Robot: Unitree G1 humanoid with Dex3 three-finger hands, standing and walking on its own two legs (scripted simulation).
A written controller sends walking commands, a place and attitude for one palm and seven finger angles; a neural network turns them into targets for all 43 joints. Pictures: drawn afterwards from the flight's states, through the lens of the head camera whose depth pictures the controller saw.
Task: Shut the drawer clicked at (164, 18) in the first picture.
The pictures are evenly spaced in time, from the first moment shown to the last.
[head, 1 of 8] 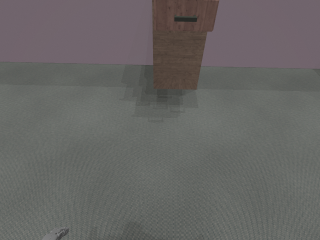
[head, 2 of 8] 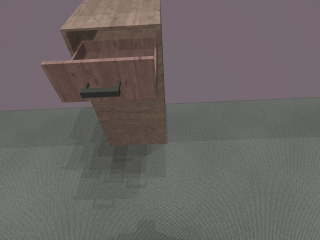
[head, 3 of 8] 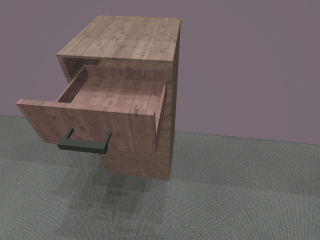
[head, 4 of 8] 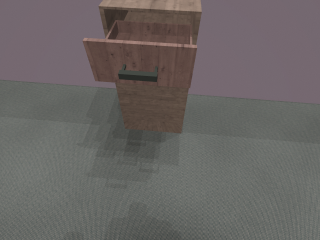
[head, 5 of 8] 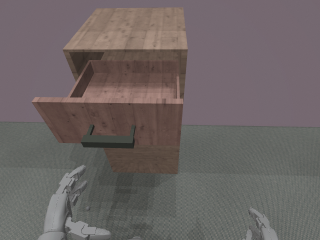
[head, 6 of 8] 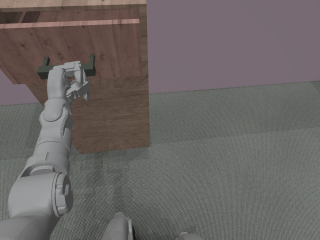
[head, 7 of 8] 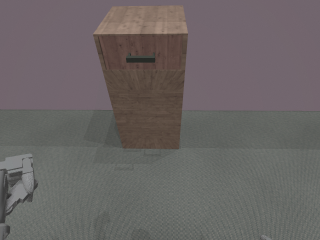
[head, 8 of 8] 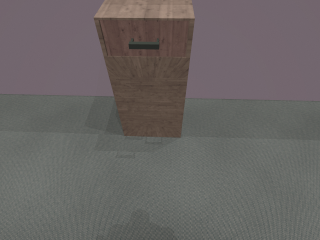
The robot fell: no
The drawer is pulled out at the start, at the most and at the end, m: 0.28 0.28 0.00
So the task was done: yes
